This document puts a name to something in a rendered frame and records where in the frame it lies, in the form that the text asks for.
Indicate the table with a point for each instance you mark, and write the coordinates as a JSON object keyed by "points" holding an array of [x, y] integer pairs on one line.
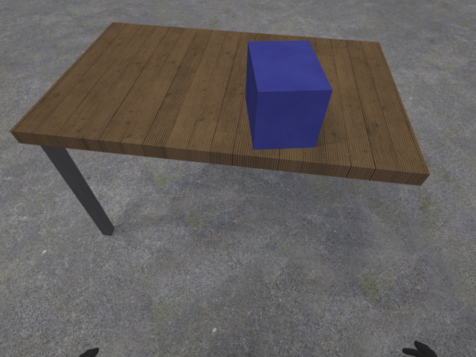
{"points": [[179, 93]]}

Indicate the right robot hand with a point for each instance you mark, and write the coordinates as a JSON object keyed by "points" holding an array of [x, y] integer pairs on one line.
{"points": [[422, 350]]}

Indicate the carton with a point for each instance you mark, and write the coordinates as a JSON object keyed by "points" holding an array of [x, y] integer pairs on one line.
{"points": [[287, 94]]}

